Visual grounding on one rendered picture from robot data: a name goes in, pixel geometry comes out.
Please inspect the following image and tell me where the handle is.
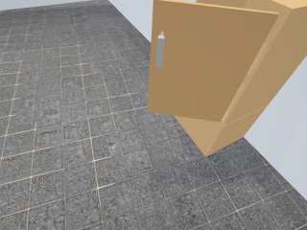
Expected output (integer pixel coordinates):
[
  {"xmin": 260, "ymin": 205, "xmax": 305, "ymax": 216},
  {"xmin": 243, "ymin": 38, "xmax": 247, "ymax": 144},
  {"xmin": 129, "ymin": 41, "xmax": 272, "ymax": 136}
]
[{"xmin": 155, "ymin": 31, "xmax": 165, "ymax": 68}]

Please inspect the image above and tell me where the cupboard door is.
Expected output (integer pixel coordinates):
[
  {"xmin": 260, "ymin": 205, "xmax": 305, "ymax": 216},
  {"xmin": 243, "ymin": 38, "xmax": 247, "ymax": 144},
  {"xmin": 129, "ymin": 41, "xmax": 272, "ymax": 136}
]
[{"xmin": 147, "ymin": 0, "xmax": 279, "ymax": 123}]

